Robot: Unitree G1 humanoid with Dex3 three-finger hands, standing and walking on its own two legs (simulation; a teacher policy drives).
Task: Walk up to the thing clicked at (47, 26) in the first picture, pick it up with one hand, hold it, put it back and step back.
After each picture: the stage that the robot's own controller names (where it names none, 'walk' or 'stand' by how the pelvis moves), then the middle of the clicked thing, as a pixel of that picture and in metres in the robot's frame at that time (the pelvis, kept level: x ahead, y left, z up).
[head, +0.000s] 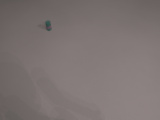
stand; (48, 25) +1.66 +0.44 -0.72
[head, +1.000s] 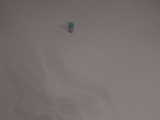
walk; (71, 27) +1.57 +0.18 -0.70
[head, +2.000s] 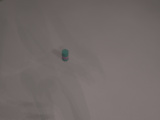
walk; (65, 55) +1.04 +0.16 -0.70
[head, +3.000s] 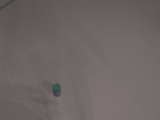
walk; (56, 90) +0.66 +0.20 -0.70
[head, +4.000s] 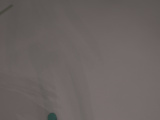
stand; (52, 119) +0.42 +0.20 -0.70
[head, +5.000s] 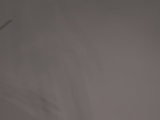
stand; out of the picture +0.36 +0.21 -0.72
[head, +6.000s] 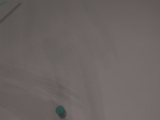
walk; (61, 112) +0.43 +0.25 -0.71
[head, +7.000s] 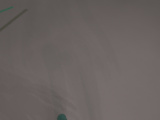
stand; out of the picture +0.42 +0.20 -0.71
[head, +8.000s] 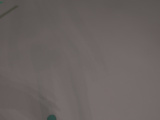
stand; out of the picture +0.42 +0.18 -0.71
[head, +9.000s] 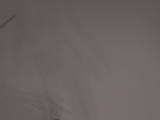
stand; out of the picture +0.40 +0.22 -0.70
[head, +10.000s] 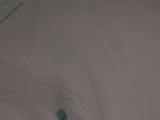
stand; (62, 115) +0.40 +0.22 -0.70
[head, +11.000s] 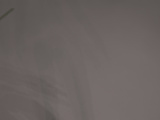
stand; out of the picture +0.37 +0.22 -0.71
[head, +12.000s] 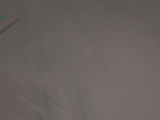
stand; out of the picture +0.36 +0.19 -0.73
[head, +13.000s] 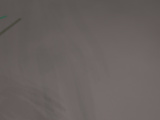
stand; out of the picture +0.37 +0.19 -0.73
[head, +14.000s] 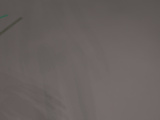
stand; out of the picture +0.36 +0.19 -0.73
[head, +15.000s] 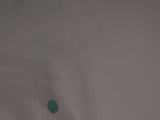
go down; (53, 107) +0.39 +0.18 -0.63
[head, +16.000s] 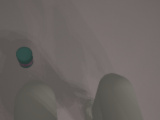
go down; (25, 58) +0.46 +0.20 -0.31
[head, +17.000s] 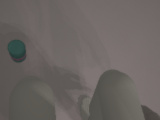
close in; (17, 51) +0.47 +0.20 -0.29
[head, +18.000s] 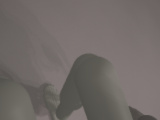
close in; out of the picture +0.46 +0.25 -0.23
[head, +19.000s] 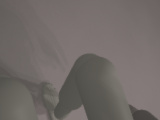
close; out of the picture +0.44 +0.25 -0.24
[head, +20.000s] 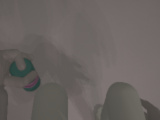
lift; (26, 76) +0.33 +0.21 -0.10
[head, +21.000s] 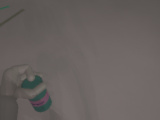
hold; (37, 94) +0.31 +0.17 +0.00
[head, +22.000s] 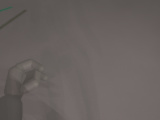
go down; out of the picture +0.33 +0.21 -0.67
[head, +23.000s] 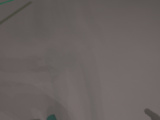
stand; out of the picture +0.39 +0.22 -0.68
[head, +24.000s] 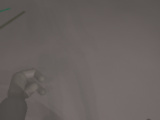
crouch; out of the picture +0.38 +0.21 -0.69
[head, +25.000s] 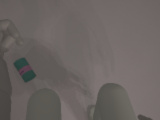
crouch; (25, 70) +0.44 +0.24 -0.42
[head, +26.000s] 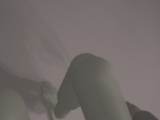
lower; out of the picture +0.42 +0.31 -0.27
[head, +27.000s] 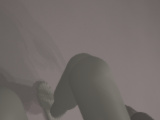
lower; out of the picture +0.42 +0.31 -0.27
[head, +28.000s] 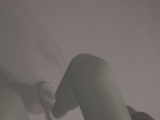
lower; out of the picture +0.42 +0.31 -0.27
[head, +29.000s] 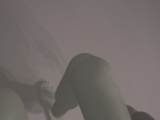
lower; out of the picture +0.42 +0.31 -0.27
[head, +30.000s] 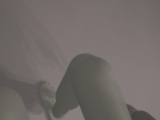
loosen; out of the picture +0.42 +0.31 -0.27
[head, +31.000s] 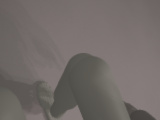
withdraw; out of the picture +0.42 +0.32 -0.27
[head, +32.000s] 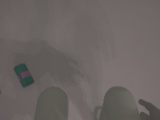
walk; (24, 75) +0.40 +0.31 -0.43
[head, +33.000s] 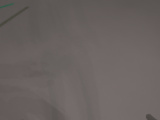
stand; out of the picture +0.29 +0.37 -0.69
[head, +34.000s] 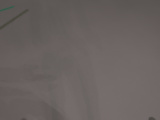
stand; out of the picture +0.26 +0.45 -0.69
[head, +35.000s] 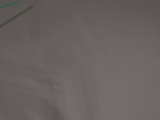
stand; out of the picture +0.21 +0.52 -0.70
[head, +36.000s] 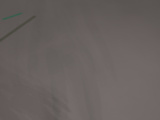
stand; out of the picture +0.18 +0.60 -0.75
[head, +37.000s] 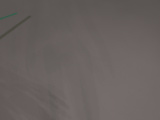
stand; out of the picture +0.10 +0.68 -0.75
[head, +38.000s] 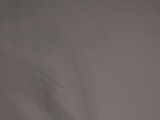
walk; out of the picture +0.11 +0.71 -0.73
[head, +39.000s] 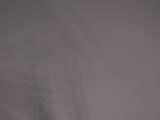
walk; out of the picture +0.20 +0.76 -0.74
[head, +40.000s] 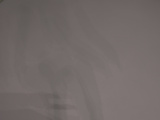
walk; out of the picture +0.45 +0.95 -0.72
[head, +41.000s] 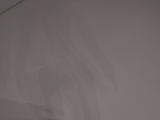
stand; out of the picture +0.55 +0.94 -0.73
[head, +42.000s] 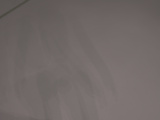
stand; out of the picture +0.53 +1.02 -0.75
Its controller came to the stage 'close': yes
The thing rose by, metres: 0.68
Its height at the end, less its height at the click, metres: -0.02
